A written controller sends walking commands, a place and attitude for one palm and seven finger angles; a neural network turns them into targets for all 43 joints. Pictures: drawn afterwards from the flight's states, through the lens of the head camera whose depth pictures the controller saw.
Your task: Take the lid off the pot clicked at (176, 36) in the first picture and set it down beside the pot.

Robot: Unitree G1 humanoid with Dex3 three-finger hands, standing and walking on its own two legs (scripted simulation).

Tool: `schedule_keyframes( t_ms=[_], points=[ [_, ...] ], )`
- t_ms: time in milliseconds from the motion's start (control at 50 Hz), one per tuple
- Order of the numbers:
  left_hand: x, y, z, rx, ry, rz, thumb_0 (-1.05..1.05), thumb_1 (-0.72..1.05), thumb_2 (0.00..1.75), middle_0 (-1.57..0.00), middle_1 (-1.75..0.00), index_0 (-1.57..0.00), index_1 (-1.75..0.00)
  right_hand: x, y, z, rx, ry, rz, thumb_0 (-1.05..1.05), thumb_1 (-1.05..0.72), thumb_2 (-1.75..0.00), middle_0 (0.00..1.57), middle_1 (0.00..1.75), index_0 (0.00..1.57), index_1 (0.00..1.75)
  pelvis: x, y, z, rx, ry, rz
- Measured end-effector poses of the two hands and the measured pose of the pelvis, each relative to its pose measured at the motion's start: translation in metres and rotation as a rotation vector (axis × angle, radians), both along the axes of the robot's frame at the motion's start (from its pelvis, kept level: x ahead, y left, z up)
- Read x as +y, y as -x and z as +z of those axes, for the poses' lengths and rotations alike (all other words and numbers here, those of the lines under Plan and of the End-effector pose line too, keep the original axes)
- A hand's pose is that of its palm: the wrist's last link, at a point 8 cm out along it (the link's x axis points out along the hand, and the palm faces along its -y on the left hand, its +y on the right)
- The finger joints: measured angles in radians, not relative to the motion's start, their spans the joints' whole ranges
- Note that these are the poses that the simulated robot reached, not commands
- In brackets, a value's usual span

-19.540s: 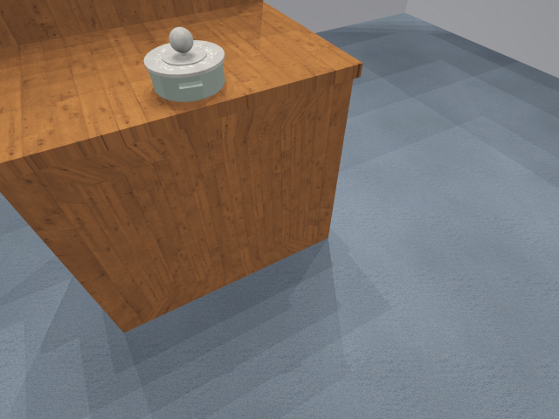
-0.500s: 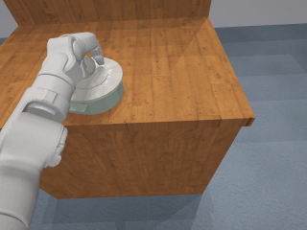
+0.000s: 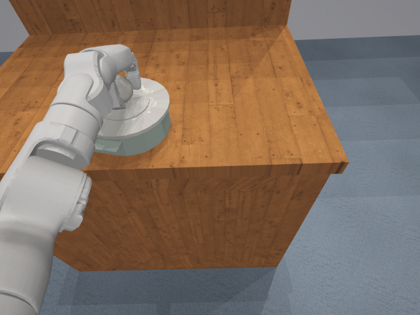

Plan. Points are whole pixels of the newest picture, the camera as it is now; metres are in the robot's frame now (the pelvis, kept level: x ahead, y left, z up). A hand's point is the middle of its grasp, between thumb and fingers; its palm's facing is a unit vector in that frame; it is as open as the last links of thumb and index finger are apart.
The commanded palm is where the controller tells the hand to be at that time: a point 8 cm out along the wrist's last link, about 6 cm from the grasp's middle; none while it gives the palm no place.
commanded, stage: close the fingers and squeeze the knob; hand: left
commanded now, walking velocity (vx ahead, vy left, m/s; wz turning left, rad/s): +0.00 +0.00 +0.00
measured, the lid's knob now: (119, 89) +0.51 +0.17 +0.17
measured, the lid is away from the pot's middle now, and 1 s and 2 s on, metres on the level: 0.00 0.00 0.01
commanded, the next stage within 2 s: lift the lid straight up in 0.88 s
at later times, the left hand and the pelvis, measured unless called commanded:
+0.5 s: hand (115, 91) +0.48 +0.16 +0.19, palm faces -0.34 -0.05 -0.94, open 8.1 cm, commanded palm +0.46 +0.16 +0.25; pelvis +0.00 +0.00 +0.00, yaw +0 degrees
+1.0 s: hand (115, 92) +0.48 +0.16 +0.19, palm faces -0.36 -0.06 -0.93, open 8.1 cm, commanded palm +0.47 +0.16 +0.25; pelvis +0.00 +0.00 +0.00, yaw +0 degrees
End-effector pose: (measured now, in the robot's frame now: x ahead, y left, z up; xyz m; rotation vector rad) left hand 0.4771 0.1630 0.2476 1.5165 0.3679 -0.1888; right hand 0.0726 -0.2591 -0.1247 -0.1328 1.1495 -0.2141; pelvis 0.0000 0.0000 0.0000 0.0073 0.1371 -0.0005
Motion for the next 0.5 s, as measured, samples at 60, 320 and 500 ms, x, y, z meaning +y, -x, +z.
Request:
schedule_keyframes(
  t_ms=[60, 320, 500],
  points=[
    [-0.001, 0.000, 0.000, -0.001, -0.008, 0.000, 0.00, 0.09, 0.99, -0.52, -0.87, -0.56, -0.91, -0.001, 0.004, -0.001, 0.012, 0.000, -0.004, 0.01, -0.91, -0.90, 0.20, 0.30, 0.20, 0.30, 0.000, 0.000, 0.000, -0.001, -0.001, 0.000],
    [-0.001, 0.000, 0.003, -0.012, -0.011, 0.000, 0.00, 0.19, 0.88, -0.53, -0.92, -0.57, -0.95, 0.005, 0.000, -0.003, 0.007, -0.018, 0.006, 0.01, -0.91, -0.90, 0.20, 0.30, 0.20, 0.30, 0.002, -0.002, 0.000, -0.003, -0.001, 0.002],
    [0.000, 0.001, 0.001, -0.009, -0.002, 0.001, 0.00, 0.21, 0.87, -0.51, -0.91, -0.56, -0.94, 0.007, -0.013, -0.001, -0.021, -0.018, 0.020, 0.01, -0.91, -0.90, 0.20, 0.30, 0.20, 0.30, 0.003, -0.003, 0.000, 0.000, 0.000, 0.002]
  ],
)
